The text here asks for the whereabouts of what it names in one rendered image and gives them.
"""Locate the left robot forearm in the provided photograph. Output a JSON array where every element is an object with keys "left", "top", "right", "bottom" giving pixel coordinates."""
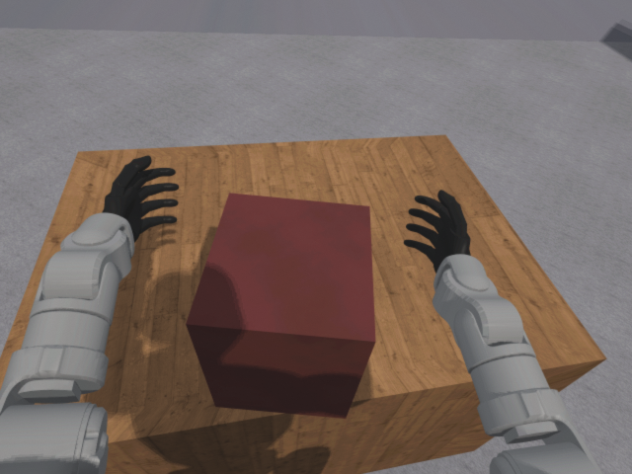
[{"left": 0, "top": 212, "right": 134, "bottom": 416}]

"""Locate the carton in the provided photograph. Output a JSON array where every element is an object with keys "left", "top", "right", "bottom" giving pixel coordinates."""
[{"left": 186, "top": 193, "right": 375, "bottom": 419}]

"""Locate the left robot hand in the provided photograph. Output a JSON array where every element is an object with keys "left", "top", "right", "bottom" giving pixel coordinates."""
[{"left": 102, "top": 156, "right": 179, "bottom": 243}]

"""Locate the left robot upper arm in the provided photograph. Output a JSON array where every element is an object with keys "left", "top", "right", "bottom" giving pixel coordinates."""
[{"left": 0, "top": 402, "right": 109, "bottom": 474}]

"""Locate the right robot forearm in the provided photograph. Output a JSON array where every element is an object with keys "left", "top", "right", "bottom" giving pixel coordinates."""
[{"left": 433, "top": 254, "right": 603, "bottom": 474}]

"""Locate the pedestal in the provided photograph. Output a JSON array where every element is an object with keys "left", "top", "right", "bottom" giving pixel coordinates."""
[{"left": 0, "top": 135, "right": 606, "bottom": 474}]

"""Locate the right robot upper arm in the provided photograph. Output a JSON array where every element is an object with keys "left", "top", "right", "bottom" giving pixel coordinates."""
[{"left": 490, "top": 442, "right": 598, "bottom": 474}]

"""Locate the right robot hand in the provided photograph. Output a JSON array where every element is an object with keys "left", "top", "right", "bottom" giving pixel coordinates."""
[{"left": 404, "top": 190, "right": 471, "bottom": 273}]

